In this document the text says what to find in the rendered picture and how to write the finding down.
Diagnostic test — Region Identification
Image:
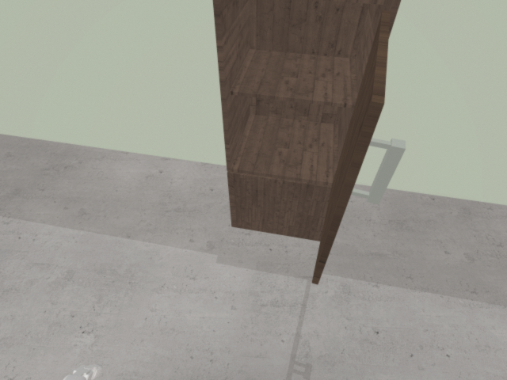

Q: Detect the handle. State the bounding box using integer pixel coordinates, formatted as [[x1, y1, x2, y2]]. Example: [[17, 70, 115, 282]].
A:
[[351, 138, 406, 204]]

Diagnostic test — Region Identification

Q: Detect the cupboard door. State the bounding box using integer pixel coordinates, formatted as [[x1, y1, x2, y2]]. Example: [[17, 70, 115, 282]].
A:
[[312, 10, 391, 285]]

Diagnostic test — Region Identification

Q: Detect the robot left hand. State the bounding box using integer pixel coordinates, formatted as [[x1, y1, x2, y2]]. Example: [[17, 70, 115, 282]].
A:
[[64, 364, 103, 380]]

